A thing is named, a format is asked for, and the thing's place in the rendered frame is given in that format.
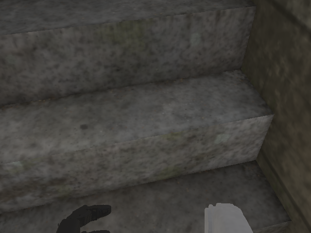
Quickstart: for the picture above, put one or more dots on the robot left hand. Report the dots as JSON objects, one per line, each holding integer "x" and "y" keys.
{"x": 81, "y": 217}

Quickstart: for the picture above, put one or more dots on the robot right thigh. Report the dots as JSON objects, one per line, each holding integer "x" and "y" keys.
{"x": 225, "y": 218}

